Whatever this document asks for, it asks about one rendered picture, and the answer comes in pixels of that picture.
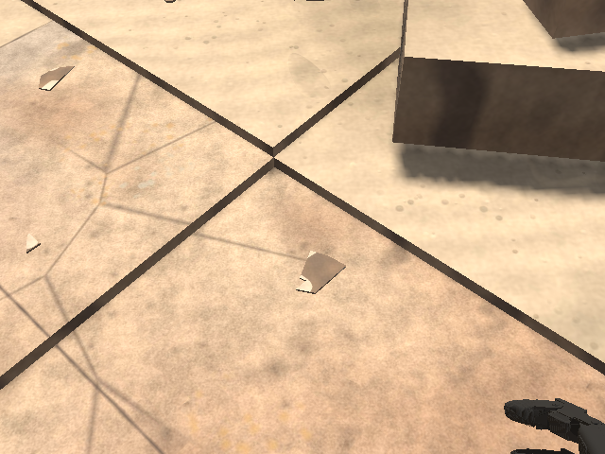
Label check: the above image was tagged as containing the robot right hand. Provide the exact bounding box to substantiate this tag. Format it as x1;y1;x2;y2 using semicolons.
504;398;605;454

